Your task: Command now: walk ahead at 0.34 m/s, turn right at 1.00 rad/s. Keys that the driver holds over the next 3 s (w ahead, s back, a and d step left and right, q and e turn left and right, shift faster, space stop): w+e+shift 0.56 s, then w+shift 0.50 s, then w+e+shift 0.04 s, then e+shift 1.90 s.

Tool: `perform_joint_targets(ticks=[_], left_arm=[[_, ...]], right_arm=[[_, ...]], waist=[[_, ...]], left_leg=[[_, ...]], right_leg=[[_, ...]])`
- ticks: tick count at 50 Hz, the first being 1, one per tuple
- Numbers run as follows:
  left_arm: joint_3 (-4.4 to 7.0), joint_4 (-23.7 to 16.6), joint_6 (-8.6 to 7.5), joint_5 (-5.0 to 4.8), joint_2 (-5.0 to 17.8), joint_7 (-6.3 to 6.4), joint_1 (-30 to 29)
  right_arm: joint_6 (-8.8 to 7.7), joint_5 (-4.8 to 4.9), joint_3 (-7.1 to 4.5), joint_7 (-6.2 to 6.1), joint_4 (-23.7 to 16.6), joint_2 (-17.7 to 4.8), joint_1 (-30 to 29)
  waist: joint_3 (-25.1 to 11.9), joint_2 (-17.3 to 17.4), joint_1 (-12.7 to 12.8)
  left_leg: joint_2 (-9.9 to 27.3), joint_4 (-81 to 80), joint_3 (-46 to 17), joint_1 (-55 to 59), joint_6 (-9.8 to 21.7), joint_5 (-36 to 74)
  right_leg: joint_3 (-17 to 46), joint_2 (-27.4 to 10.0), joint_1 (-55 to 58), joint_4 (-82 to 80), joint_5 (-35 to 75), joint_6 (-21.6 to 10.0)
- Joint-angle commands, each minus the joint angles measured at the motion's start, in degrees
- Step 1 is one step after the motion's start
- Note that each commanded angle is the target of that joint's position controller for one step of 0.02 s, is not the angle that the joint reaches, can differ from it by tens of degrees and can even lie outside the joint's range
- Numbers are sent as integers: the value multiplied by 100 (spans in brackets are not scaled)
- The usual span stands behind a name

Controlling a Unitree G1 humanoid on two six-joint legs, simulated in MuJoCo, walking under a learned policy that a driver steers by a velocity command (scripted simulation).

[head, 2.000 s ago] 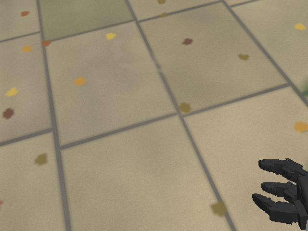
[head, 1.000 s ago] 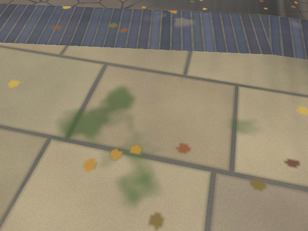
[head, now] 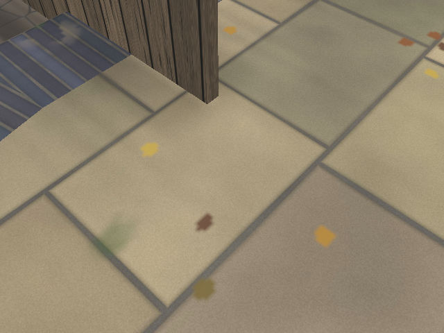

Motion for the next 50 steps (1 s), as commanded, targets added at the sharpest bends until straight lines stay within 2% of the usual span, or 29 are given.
perform_joint_targets(ticks=[1,7,8,9,10,11,12,13,14,15,17,19,22,24,26,28,29,30,31,32,33,34,35,38,41,43,45,48,50], left_arm=[[93,-617,-193,8,472,-116,-415],[49,-204,-232,18,256,-234,6],[-29,-368,-117,494,303,-524,-216],[-38,-289,-92,459,182,-602,-95],[-32,30,-119,412,139,-564,543],[71,550,-187,363,344,-448,1653],[-12,494,-268,254,578,-404,1993],[86,33,-364,233,1240,-267,1536],[164,113,-409,332,1298,-145,1507],[106,124,-456,388,1117,-79,1365],[-6,143,-565,358,879,-72,1036],[-71,278,-703,329,712,-103,1040],[-10,506,-791,287,754,-138,1179],[35,639,-831,236,840,-114,1269],[60,736,-869,191,897,-92,1228],[110,731,-895,197,1089,-105,873],[140,778,-891,259,1204,-135,705],[83,781,-947,325,987,-149,561],[-176,531,-1017,254,-88,-144,730],[-307,425,-1039,163,-180,-197,1024],[-265,644,-927,273,114,-183,945],[-244,729,-860,411,298,-245,743],[-233,698,-818,491,298,-308,398],[-382,475,-703,515,-43,-468,-2],[-453,189,-677,500,22,-518,-735],[-515,-43,-696,479,94,-594,-1312],[-608,-173,-720,460,-27,-705,-1757],[-621,-102,-727,471,-11,-642,-1829],[-512,101,-723,526,218,-487,-1159]], right_arm=[[-162,119,-431,26,-223,-1273,286],[-315,185,-506,212,-147,-1380,-148],[-148,-236,-460,323,-18,-1330,232],[-48,-202,-460,363,2,-1336,140],[16,-159,-414,362,-24,-1211,32],[43,-228,-294,379,-97,-847,-173],[78,-324,17,416,-338,32,-554],[-24,-331,76,462,-1049,27,-1106],[-172,-352,12,498,-1258,-404,-1553],[-284,-324,-72,526,-1061,-804,-1398],[-260,-312,-118,576,-639,-1057,-688],[-133,-209,-114,616,-583,-1055,-753],[-99,-103,29,630,-615,-729,-1164],[-123,-50,95,636,-739,-613,-1509],[-148,-6,86,592,-801,-655,-1524],[-181,1,-46,445,-498,-931,-405],[-189,7,-179,318,-135,-1161,928],[-208,-72,-306,168,183,-1404,2285],[-305,-319,-409,107,320,-1960,2976],[-335,-300,-339,207,155,-1793,1933],[-312,-268,-244,261,-25,-1186,928],[-316,-210,-199,297,21,-879,808],[-340,-202,-148,307,184,-710,890],[-534,-143,-43,351,708,-547,1292],[-661,-86,-59,370,927,-728,1534],[-706,-53,-59,385,990,-802,1538],[-747,12,-41,404,1088,-855,1672],[-726,54,-65,416,1335,-1147,2020],[-637,15,-104,328,1464,-1462,2140]], waist=[[-899,1160,-294],[-466,1008,105],[-667,830,28],[-511,805,172],[-419,286,510],[-339,-930,1051],[161,-1820,1086],[-119,-1912,992],[95,-1024,1011],[110,-554,841],[172,-494,416],[331,-394,302],[364,-207,368],[283,-373,463],[176,-467,400],[-363,-495,-166],[-1093,-229,-845],[-1726,-20,-1487],[-2314,1957,-1362],[-2185,2755,-607],[-1171,1602,-225],[-867,669,-196],[-569,280,-194],[-29,633,-21],[337,411,17],[505,346,39],[560,260,-25],[443,315,6],[-268,743,418]], left_leg=[[1759,-1487,-1613,1461,920,-2365],[1658,-1599,-378,548,554,-2375],[1732,-1364,153,528,292,-2658],[1619,-973,460,182,155,-2772],[1349,7,862,-363,35,-2926],[831,2345,1267,-1452,-85,-2651],[398,4764,854,-3674,-149,-3200],[-51,5146,-233,-4909,-325,-2596],[357,5156,-677,-5290,-361,-2004],[455,4789,-733,-4934,-397,-1343],[525,4132,-627,-3876,-534,-717],[404,3560,-526,-3317,-620,-339],[128,2403,-420,-2807,-584,223],[-14,1663,-396,-2269,-492,487],[-82,1243,-432,-1470,-333,641],[-377,1112,-345,255,-157,125],[-490,1199,-142,1691,-66,-263],[5,1410,-428,3272,24,-837],[1543,294,-2988,4180,286,-4054],[2039,-1456,-5849,3383,491,-4760],[2056,-1332,-5324,2477,709,-4719],[1875,-1164,-4481,1844,850,-3990],[1572,-1151,-3708,1281,794,-3187],[1298,-1429,-2681,592,807,-2255],[1353,-1841,-1976,760,916,-1407],[1149,-2184,-1113,588,775,-629],[1033,-2674,-493,162,708,327],[1091,-2323,-71,1051,691,2888],[1234,-866,121,1779,576,5756]], right_leg=[[-172,-316,-674,-432,-80,-141],[-826,-253,1070,-2036,-307,-661],[-1203,92,1551,-2593,-654,-849],[-1457,213,2068,-3021,-259,-922],[-1494,440,2817,-3460,-84,-1001],[-815,469,3817,-3685,-534,-1225],[1411,-633,3808,-3619,-1598,-1495],[4090,-1457,3847,-5213,-1574,-2178],[4485,-1854,3872,-5828,-2327,-2467],[3899,-1639,3736,-5695,-2258,-2417],[2856,-932,3070,-5728,-1651,-2198],[2405,-632,2733,-5986,-865,-2188],[1901,-264,2798,-5817,535,-2098],[1878,-285,2817,-5719,1343,-2025],[2050,-501,2782,-5678,2216,-1917],[1905,-395,2586,-4750,4274,-1621],[1579,-132,2332,-3297,5057,-1475],[1400,227,1347,-1515,4431,-1376],[1084,1031,-88,857,360,-1251],[1235,1186,-646,1482,-407,-1310],[915,633,-830,1653,164,-1315],[678,353,-615,1376,506,-1268],[641,225,-422,1019,568,-1228],[916,137,-499,360,515,-1095],[924,174,-1286,-247,1078,-969],[518,145,-1028,-1340,1632,-921],[-212,129,27,-2268,2168,-1010],[-670,286,613,-2846,2056,-1243],[-858,731,1485,-2891,1191,-1405]])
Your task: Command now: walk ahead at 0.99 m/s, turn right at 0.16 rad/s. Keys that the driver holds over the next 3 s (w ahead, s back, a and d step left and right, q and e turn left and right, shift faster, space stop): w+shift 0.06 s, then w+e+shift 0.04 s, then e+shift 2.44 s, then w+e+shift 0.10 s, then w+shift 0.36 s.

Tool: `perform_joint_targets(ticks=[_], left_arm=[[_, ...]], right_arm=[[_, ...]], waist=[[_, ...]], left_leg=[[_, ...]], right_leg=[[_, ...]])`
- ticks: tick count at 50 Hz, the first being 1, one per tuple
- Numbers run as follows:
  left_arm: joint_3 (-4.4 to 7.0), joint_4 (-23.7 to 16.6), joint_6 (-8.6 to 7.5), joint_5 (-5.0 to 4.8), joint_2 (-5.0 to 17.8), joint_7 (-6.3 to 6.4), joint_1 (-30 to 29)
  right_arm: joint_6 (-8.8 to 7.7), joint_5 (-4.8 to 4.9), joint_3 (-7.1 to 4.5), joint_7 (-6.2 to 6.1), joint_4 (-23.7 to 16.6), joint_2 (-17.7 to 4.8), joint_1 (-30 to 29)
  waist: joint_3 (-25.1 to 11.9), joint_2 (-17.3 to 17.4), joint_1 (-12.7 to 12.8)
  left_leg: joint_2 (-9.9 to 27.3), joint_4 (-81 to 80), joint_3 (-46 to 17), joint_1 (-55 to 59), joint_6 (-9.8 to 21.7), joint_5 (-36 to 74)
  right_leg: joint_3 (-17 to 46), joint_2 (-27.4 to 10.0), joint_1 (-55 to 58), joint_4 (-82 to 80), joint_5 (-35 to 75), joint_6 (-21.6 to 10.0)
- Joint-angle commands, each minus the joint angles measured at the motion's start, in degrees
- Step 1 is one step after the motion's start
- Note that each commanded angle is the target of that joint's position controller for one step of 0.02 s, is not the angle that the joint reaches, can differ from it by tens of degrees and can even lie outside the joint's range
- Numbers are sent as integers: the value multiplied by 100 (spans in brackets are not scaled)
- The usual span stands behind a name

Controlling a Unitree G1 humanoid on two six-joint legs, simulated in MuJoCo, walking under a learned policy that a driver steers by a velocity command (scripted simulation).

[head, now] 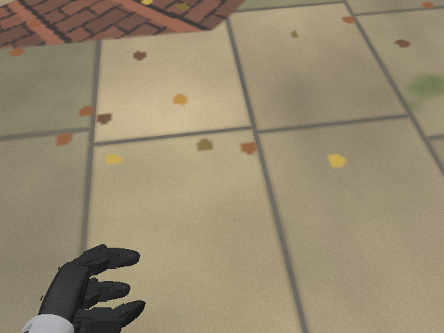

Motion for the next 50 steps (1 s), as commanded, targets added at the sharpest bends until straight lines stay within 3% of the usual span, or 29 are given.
perform_joint_targets(ticks=[1,2,3,4,5,6,7,8,9,11,12,14,18,21,22,23,24,25,26,29,32,34,40,43,44,45,46,48,50], left_arm=[[330,331,-25,4,814,215,1778],[487,710,-30,16,1140,322,2926],[641,846,-36,131,1641,456,3319],[715,779,0,10,1899,485,3321],[719,923,-12,-96,1633,485,3021],[662,1019,-62,-166,1315,507,2767],[621,1056,-121,-166,1073,503,2535],[532,1103,-161,-206,796,514,2310],[494,1144,-193,-212,714,524,2343],[526,1276,-238,-336,735,507,2508],[528,984,-322,-576,563,501,2080],[642,972,-266,-595,931,619,1977],[766,1231,-46,-502,1019,748,3015],[810,954,33,-517,939,786,2546],[738,750,59,-446,688,767,2436],[550,775,130,-302,-18,731,3515],[548,737,184,-514,499,661,4458],[665,755,329,-542,898,681,4051],[760,582,446,-533,1105,723,3359],[812,271,647,-535,843,838,2908],[729,-26,623,-472,461,844,2567],[730,-120,619,-465,492,764,2406],[841,-371,772,-456,784,507,1792],[969,-360,804,-433,897,485,1904],[1092,-248,796,-393,1171,558,2311],[1279,-319,755,-408,2005,693,2553],[1223,-537,568,-185,2029,665,2279],[1143,-521,350,-279,1720,642,1864],[1014,-647,401,-418,1369,720,1414]], right_arm=[[38,-34,-280,-138,-320,-1516,-528],[92,-26,-245,-161,-397,-1412,-679],[87,-38,-63,-62,-630,-524,-363],[12,77,-63,-14,-950,-500,-300],[-13,39,-158,-66,-1150,-904,-1140],[-54,32,-98,-80,-1228,-766,-1455],[-42,-57,-41,-93,-1189,-622,-1513],[46,-177,-24,-95,-1147,-539,-1469],[136,-213,10,-57,-1187,-411,-1232],[255,-253,11,-23,-1356,-388,-1625],[13,89,-37,-94,-1613,-451,-2305],[-157,38,67,-93,-1934,-306,-3194],[-224,59,-19,-30,-2201,-450,-3671],[-105,-11,-190,-178,-2098,-854,-2772],[-63,-115,-226,-235,-1932,-1010,-1951],[12,-297,-128,-243,-1925,-1050,-1687],[93,-160,-168,-139,-1955,-997,-1810],[181,-95,-168,-169,-2293,-736,-2554],[265,-35,-86,-213,-2314,-393,-2950],[339,-102,-129,-243,-2100,-468,-3367],[271,-117,-272,-251,-1881,-648,-3335],[319,-72,-339,-289,-1827,-752,-3419],[448,105,-471,-199,-1651,-1028,-3500],[522,211,-491,-158,-1495,-987,-3324],[559,188,-456,-120,-1351,-792,-3046],[593,-40,-395,-84,-1516,-575,-2896],[560,-101,-395,-152,-1843,-644,-3543],[530,75,-469,-236,-1862,-830,-3708],[512,-38,-518,-312,-1714,-908,-3434]], waist=[[-667,740,1602],[-1195,628,2146],[-1846,-652,1692],[-2640,-1365,1416],[-1723,-788,1411],[-737,-413,1176],[-289,-54,889],[-50,140,563],[-139,-183,354],[-6,-201,320],[-57,168,404],[183,141,506],[-205,-329,891],[-697,-561,171],[-1395,-343,-154],[-2365,1032,324],[-3383,1719,635],[-2920,930,630],[-1945,404,608],[-595,439,906],[-729,569,851],[-975,497,844],[-596,650,769],[-574,411,920],[-532,-147,1032],[-337,-2056,805],[-725,-1708,1001],[-565,-779,798],[-613,-603,561]], left_leg=[[1239,2365,40,-1381,837,7513],[991,4136,59,-2254,753,6576],[347,6436,-125,-4054,694,1849],[-350,7755,-921,-5208,666,-545],[-8,7831,-1112,-5959,764,55],[228,7412,-937,-5989,683,535],[378,6989,-886,-5593,564,555],[474,6664,-880,-5062,442,457],[469,6399,-877,-4739,286,299],[426,5776,-786,-4657,67,97],[339,5357,-1014,-4841,-29,322],[45,3708,-790,-4602,-122,1124],[-734,2027,-858,-2811,56,3606],[-506,1794,-1058,-1529,265,3783],[229,2118,-1518,-370,538,4751],[2044,2990,-2811,879,1279,7896],[3107,2600,-4540,1208,2122,6421],[2642,2134,-4164,468,2089,4575],[2164,1901,-3246,-427,1834,3689],[1467,1230,-1811,-2500,1594,3319],[1569,996,-1190,-2516,1763,4025],[1686,911,-921,-2422,1778,3620],[1765,915,-143,-2553,1375,1905],[1643,1709,180,-2554,864,1133],[1308,2630,449,-3111,484,615],[395,4755,907,-4905,-164,-1509],[-95,5853,-478,-5577,-246,-1646],[-15,6005,-1023,-5833,5,-556],[27,5826,-1127,-5517,-21,32]], right_leg=[[-416,644,3293,-152,-824,-271],[-39,355,4768,-374,-943,-352],[2041,-1223,6303,-534,-3022,-500],[4994,-2129,6691,-1688,-3915,-878],[4613,-1667,6302,-2007,-3092,-810],[3598,-1498,5343,-1967,-1265,-834],[2947,-1238,4463,-1903,418,-786],[2339,-867,3715,-1877,1850,-623],[2160,-923,3419,-1857,2946,-787],[1870,-745,3069,-1949,3887,-872],[2058,-772,3042,-2165,3197,-962],[1717,-424,2505,-2124,3142,-766],[1938,4,2159,-1713,1713,62],[2136,308,2155,-147,1687,492],[1961,580,1825,1315,534,749],[1665,1102,951,3558,-4257,978],[1715,706,586,4753,-3914,1044],[1470,234,490,4961,-3261,1208],[1053,50,232,4741,-2778,1307],[724,-348,650,3949,-2405,1370],[538,-561,805,2917,-2075,1321],[496,-684,1103,2341,-1531,1215],[-23,-540,1906,814,-1137,778],[-200,-260,2593,-371,-879,427],[334,-354,3285,-953,-235,140],[2579,-1704,4124,-1387,2054,-642],[3611,-1978,3698,-1679,1322,-1427],[2848,-1546,3592,-1844,456,-945],[2465,-1256,3294,-1679,537,-609]])
Over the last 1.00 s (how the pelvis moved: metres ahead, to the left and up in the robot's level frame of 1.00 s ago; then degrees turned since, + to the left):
0.53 -0.37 -0.02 -44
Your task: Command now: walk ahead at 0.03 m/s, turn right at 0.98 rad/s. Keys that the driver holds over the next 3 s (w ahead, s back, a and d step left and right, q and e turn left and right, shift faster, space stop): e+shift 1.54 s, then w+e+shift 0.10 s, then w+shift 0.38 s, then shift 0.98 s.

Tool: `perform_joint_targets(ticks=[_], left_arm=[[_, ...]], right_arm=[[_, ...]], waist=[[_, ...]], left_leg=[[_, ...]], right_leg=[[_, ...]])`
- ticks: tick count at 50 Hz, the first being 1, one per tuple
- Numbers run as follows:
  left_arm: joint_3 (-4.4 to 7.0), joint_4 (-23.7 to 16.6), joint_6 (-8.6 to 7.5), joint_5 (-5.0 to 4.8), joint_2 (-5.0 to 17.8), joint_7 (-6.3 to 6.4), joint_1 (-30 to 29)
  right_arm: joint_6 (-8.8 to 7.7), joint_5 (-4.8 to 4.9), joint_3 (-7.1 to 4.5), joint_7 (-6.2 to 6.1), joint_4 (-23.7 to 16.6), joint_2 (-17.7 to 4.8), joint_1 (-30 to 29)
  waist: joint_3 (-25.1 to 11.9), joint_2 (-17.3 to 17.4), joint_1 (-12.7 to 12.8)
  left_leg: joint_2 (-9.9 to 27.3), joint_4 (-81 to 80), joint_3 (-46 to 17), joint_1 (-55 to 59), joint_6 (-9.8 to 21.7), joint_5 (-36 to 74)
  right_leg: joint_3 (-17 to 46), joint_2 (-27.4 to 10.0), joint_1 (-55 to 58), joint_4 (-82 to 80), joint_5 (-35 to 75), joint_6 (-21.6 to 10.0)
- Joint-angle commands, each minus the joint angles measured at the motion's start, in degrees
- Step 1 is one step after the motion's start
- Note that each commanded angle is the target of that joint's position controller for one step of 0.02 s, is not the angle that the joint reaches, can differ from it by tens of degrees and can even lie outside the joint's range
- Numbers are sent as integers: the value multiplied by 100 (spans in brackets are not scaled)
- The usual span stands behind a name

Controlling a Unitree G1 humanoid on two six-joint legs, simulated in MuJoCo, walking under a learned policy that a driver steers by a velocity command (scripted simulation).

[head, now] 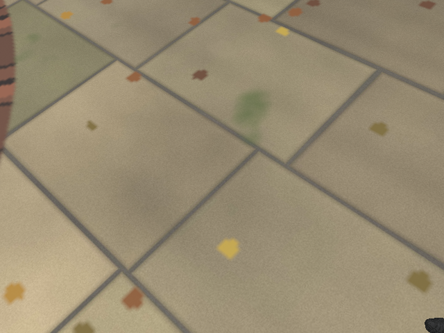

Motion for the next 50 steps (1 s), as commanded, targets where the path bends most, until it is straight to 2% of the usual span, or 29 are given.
perform_joint_targets(ticks=[1,3,7,12,14,15,16,17,18,19,20,21,22,25,28,31,34,35,36,37,38,39,40,41,42,43,45,47,50], left_arm=[[263,-584,-105,-32,977,137,-400],[248,-610,-84,2,928,178,-352],[305,-650,-31,-36,1010,199,-297],[313,-734,25,-58,990,117,-379],[300,-781,42,-102,951,94,-531],[274,-813,55,-144,894,96,-649],[195,-801,76,-127,602,98,-380],[158,-875,61,-163,446,84,59],[330,-768,-21,-68,1042,64,54],[420,-658,-15,-99,1297,45,-31],[423,-552,36,-102,1225,55,-12],[381,-524,81,-69,1063,56,23],[313,-534,105,-97,855,24,32],[177,-729,67,-160,552,-1,-422],[108,-822,48,-105,417,-55,-561],[107,-741,69,-97,402,-119,-403],[187,-681,179,-119,493,-180,-279],[229,-636,211,-131,505,-198,-129],[303,-521,223,-130,567,-176,188],[477,-356,206,-107,940,-91,756],[677,-439,148,-115,1858,12,1005],[589,-642,-66,136,1791,-67,711],[511,-583,-206,144,1490,-122,595],[450,-482,-265,22,1309,-77,424],[364,-502,-237,-111,1076,-21,132],[304,-573,-191,-128,992,35,-174],[268,-648,-150,-29,953,117,-342],[283,-603,-136,-41,994,153,-259],[305,-579,-88,-70,1048,184,-260]], right_arm=[[-128,-61,-149,-61,-432,-527,-127],[-146,-13,-112,-22,-399,-383,-40],[-160,35,-29,36,-481,-181,-220],[-225,81,-64,122,-494,-304,-85],[-262,91,-115,156,-446,-388,174],[-273,78,-153,154,-369,-429,406],[-243,15,-227,125,-347,-685,556],[-167,-111,-286,93,-374,-1114,360],[-206,-203,-244,60,-526,-806,234],[-209,-168,-150,-9,-649,-493,-9],[-172,-102,-103,-76,-699,-328,-202],[-144,-25,-78,-143,-711,-288,-236],[-116,-7,-56,-197,-697,-307,-175],[-47,-83,-101,-227,-583,-477,341],[4,-71,-186,-153,-513,-685,511],[23,-11,-256,-45,-510,-854,310],[-41,151,-295,72,-432,-886,316],[-56,212,-296,92,-408,-857,275],[-62,269,-272,107,-354,-725,295],[-86,225,-211,151,-242,-476,574],[-109,-115,-59,164,-627,-45,417],[-145,-133,-54,103,-870,-148,-30],[-151,4,-113,53,-898,-435,-346],[-179,50,-123,8,-905,-430,-388],[-171,0,-151,-47,-795,-500,-237],[-155,-39,-176,-64,-764,-558,-117],[-156,-60,-153,-25,-669,-462,77],[-151,-33,-93,-7,-645,-310,79],[-137,-6,-38,20,-698,-202,-75]], waist=[[-1135,-881,-129],[-1275,-820,-119],[-1229,-956,4],[-1246,-1259,79],[-1245,-1328,-46],[-1243,-1241,-192],[-1464,-551,-77],[-1245,1362,362],[-1028,1264,231],[-882,810,243],[-721,498,271],[-646,424,229],[-560,410,180],[-609,544,-198],[-854,622,-320],[-938,704,-205],[-952,755,-91],[-990,710,49],[-1070,539,245],[-1186,-197,476],[-1118,-2212,256],[-1858,-1927,396],[-1707,-1246,501],[-1352,-1055,322],[-1164,-798,150],[-1072,-880,-23],[-1206,-917,-129],[-1231,-848,-92],[-1167,-958,-29]], left_leg=[[-98,428,-548,-837,-37,512],[-272,39,-572,-620,-123,722],[-534,-1183,-719,-303,-214,730],[-652,-2186,-898,384,-89,551],[-613,-2989,-861,968,19,794],[-496,-3703,-763,1522,98,1427],[393,-4013,-1363,2369,407,1791],[1654,-4296,-2856,2758,1320,2748],[2174,-4442,-3368,2417,1809,2578],[1916,-4386,-2719,2184,1706,2252],[1507,-4338,-2091,2019,1466,1836],[1321,-4312,-1721,2063,1359,1764],[1231,-4342,-1372,2080,1356,1988],[1263,-4420,-775,2658,1491,2584],[1493,-4363,-398,3014,1567,3053],[1526,-4286,204,2666,1403,3249],[1682,-3967,468,2667,1175,3204],[1689,-3691,590,2634,1016,3134],[1568,-3140,829,2369,754,2929],[1171,-1971,1133,1497,352,2334],[339,43,1284,-730,-200,-1192],[-63,1009,-124,-1393,-268,-1545],[28,1224,-460,-1464,-127,-1073],[82,999,-591,-1520,22,-510],[163,746,-649,-1447,43,-91],[114,520,-667,-1150,15,220],[-134,326,-612,-705,-77,619],[-326,-251,-636,-548,-154,745],[-532,-1017,-752,-337,-212,789]], right_leg=[[1876,-1179,1234,-1193,1715,-1026],[1831,-990,1207,-1080,1876,-1005],[2244,-787,1148,-904,1456,-969],[2987,-667,1009,-678,1503,-896],[3170,-494,858,-519,1439,-761],[3066,-289,598,-311,1105,-585],[2604,110,19,479,-450,-292],[1262,1077,-1284,1608,-2307,98],[1106,562,-1679,2908,-2178,384],[931,291,-1650,3397,-1719,478],[796,170,-1616,3599,-1327,559],[675,89,-1756,3898,-1018,626],[491,-6,-1840,3987,-871,682],[11,-323,-2101,3333,-699,840],[-145,-569,-1836,2575,-795,896],[-486,-539,-955,1690,-637,766],[-722,-421,-349,812,-489,511],[-786,-345,-8,322,-292,366],[-807,-190,628,-273,109,165],[-255,-228,1810,-878,1132,-175],[2135,-1698,3030,-722,4060,-980],[3260,-2251,2715,-928,3605,-1972],[2792,-2015,2557,-1148,2814,-1800],[2462,-1682,2295,-1221,2148,-1457],[2199,-1460,2046,-1212,1771,-1182],[2007,-1296,1636,-1203,1830,-1065],[1861,-1057,1309,-1146,2124,-1012],[1927,-909,1233,-1062,2074,-974],[2236,-752,1091,-932,1624,-899]])
Over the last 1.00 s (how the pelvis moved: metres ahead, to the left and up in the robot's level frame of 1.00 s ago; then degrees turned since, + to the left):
0.48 -0.08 0.02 -46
